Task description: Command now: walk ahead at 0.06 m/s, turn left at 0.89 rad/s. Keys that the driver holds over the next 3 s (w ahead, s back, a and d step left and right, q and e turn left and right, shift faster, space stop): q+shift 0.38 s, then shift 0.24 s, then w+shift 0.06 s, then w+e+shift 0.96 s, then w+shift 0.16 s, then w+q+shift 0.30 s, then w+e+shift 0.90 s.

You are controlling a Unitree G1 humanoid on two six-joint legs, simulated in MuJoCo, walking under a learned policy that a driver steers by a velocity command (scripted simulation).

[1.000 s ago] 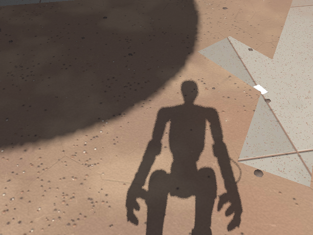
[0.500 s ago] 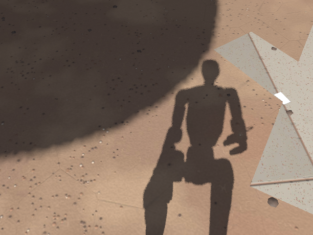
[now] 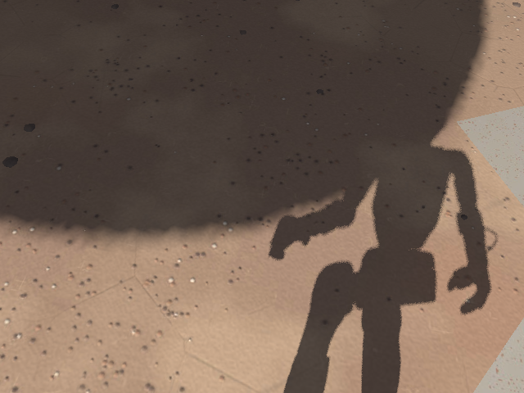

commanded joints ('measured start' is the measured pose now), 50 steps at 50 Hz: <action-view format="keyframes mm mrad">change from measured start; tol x32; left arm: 1 7 117 26 -64 -7 -10 6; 50 103 102 41 -88 -23 -33 -116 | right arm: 1 38 -178 -45 -69 -2 -1 -6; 50 77 -96 53 -36 -31 -135 6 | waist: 1 20 117 -118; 50 40 101 84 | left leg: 1 204 262 -408 -140 -196 -23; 13 41 159 -529 -34 -150 -71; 15 -112 -10 -211 334 -538 -162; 22 -221 109 86 862 -333 -191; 38 416 151 254 -125 -215 -33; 40 737 595 -286 -267 -645 5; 50 354 428 216 -362 -188 -42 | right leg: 1 -62 34 4 -43 8 -3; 13 465 107 8 -634 44 -62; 16 569 -369 455 -820 -37 -247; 30 620 -216 8 -628 579 -284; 36 349 -204 97 -816 -321 -277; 41 -340 46 -36 -52 -195 -159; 50 -316 -33 -127 166 177 -100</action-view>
